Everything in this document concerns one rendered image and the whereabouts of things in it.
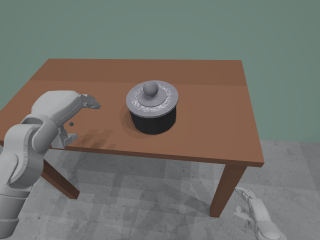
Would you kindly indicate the pot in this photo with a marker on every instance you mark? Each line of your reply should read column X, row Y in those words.
column 154, row 126

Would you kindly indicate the robot right forearm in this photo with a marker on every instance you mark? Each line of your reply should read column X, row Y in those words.
column 267, row 230

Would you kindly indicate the knob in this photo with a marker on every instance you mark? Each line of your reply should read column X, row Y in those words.
column 150, row 88

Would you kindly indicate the lid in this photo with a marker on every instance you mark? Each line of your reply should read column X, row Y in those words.
column 155, row 106

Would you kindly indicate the robot right hand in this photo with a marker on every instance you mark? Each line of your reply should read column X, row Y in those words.
column 256, row 211

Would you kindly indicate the table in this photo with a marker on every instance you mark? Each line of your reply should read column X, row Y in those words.
column 214, row 123

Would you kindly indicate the robot left forearm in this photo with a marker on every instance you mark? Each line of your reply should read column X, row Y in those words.
column 21, row 165

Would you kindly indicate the robot left hand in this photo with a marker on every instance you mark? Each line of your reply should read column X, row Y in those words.
column 60, row 106

